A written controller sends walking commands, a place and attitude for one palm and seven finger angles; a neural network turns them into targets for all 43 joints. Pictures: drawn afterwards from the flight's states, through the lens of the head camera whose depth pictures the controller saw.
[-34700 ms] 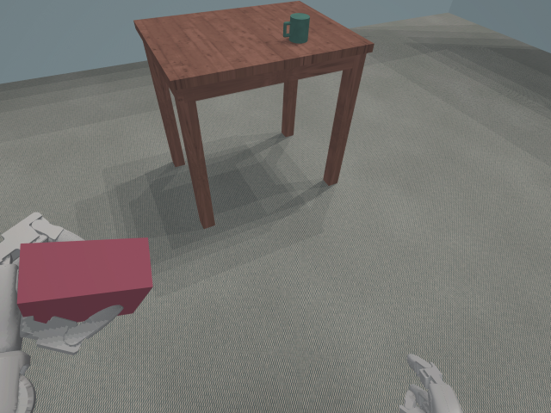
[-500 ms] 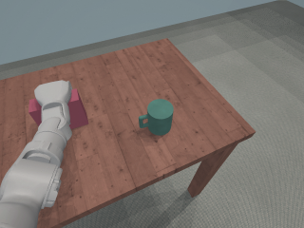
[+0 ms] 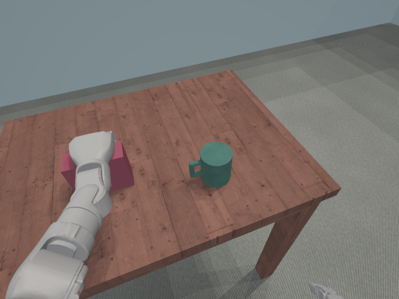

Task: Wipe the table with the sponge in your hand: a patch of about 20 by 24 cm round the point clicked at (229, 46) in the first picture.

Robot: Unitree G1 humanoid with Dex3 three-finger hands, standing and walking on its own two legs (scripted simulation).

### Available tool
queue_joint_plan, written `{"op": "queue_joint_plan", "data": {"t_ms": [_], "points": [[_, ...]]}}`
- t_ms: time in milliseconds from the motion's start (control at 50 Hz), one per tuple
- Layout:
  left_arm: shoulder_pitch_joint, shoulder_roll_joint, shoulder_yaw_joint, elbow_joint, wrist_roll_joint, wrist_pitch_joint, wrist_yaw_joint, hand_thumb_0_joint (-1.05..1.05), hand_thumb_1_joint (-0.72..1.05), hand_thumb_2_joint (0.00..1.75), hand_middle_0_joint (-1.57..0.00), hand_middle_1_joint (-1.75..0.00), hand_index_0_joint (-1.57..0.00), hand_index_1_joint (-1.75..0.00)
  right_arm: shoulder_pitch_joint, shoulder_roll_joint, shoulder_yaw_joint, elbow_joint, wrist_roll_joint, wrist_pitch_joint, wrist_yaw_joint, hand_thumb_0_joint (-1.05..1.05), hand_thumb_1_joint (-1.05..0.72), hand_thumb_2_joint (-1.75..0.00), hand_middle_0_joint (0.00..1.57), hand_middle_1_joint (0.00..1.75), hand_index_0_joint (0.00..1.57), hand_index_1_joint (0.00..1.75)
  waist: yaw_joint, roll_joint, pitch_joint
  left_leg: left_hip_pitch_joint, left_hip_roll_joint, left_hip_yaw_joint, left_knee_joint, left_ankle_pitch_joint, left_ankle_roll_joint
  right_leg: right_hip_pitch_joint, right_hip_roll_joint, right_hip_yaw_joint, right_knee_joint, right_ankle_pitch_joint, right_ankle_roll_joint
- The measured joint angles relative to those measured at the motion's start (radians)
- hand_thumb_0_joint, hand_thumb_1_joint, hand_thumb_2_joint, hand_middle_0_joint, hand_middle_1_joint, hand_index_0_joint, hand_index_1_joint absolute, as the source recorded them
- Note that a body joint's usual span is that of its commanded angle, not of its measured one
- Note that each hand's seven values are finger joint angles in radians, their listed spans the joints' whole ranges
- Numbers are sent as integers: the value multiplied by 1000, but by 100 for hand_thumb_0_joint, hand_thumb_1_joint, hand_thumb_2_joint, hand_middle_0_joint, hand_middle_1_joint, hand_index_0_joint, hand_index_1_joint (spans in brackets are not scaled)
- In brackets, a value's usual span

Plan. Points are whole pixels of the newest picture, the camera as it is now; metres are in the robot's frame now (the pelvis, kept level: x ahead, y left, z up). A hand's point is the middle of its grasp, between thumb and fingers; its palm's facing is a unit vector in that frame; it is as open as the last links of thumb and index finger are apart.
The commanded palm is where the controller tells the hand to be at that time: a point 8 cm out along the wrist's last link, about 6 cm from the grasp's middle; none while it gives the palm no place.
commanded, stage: wipe back along the middle lane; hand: left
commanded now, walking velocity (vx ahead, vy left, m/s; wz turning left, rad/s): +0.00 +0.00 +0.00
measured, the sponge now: (102, 174) +0.38 +0.26 +0.02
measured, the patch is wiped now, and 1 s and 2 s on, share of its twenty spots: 0.75 0.90 1.00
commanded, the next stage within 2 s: slide across to the third lane in 1.12 s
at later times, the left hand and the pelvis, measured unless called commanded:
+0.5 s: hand (102, 178) +0.35 +0.24 +0.05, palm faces +0.00 +0.00 -1.00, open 9.6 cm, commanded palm +0.30 +0.21 +0.08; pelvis +0.00 +0.00 +0.00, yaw +0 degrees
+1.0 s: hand (109, 194) +0.31 +0.21 +0.05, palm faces +0.02 -0.02 -1.00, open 9.6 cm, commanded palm +0.26 +0.19 +0.08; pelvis +0.00 -0.01 +0.00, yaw +0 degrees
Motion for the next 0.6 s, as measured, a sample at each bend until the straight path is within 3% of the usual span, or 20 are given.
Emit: {"op": "queue_joint_plan", "data": {"t_ms": [600], "points": [[212,-55,-102,-300,0,126,-15,2,-45,109,-74,-142,-74,-143,-45,6,19,-32,13,18,19,1,-91,-90,20,30,20,30,38,15,8,65,-14,4,-7,-1,4,56,-14,3,15,-13,4]]}}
